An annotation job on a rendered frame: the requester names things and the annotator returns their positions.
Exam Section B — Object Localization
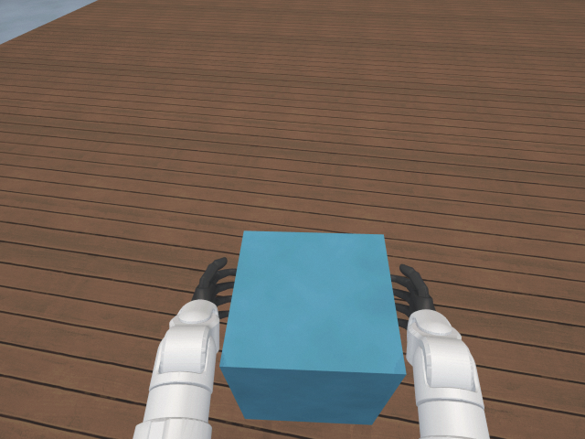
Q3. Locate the left robot hand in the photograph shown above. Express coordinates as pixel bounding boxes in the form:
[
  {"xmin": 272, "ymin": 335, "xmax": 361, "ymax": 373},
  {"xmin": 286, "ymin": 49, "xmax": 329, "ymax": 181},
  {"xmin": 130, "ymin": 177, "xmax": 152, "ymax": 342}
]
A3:
[{"xmin": 191, "ymin": 257, "xmax": 237, "ymax": 319}]

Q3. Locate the robot right forearm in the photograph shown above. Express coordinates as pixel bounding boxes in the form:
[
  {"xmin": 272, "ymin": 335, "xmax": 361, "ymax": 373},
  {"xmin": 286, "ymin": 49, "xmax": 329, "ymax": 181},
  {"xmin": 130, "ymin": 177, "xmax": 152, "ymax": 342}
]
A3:
[{"xmin": 406, "ymin": 309, "xmax": 490, "ymax": 439}]

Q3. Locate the right robot hand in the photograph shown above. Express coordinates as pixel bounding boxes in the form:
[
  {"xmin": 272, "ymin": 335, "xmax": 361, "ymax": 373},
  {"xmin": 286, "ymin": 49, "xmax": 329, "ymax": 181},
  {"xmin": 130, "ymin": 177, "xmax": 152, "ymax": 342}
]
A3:
[{"xmin": 390, "ymin": 264, "xmax": 436, "ymax": 330}]

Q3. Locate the carton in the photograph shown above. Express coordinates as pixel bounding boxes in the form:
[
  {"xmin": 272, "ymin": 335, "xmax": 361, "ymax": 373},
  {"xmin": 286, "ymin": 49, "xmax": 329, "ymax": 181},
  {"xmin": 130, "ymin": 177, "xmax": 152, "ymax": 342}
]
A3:
[{"xmin": 219, "ymin": 230, "xmax": 407, "ymax": 425}]

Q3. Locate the robot left forearm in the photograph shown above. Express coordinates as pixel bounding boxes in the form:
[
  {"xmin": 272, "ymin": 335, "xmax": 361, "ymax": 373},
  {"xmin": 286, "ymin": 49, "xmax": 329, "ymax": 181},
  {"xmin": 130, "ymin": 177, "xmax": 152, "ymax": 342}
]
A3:
[{"xmin": 133, "ymin": 300, "xmax": 219, "ymax": 439}]

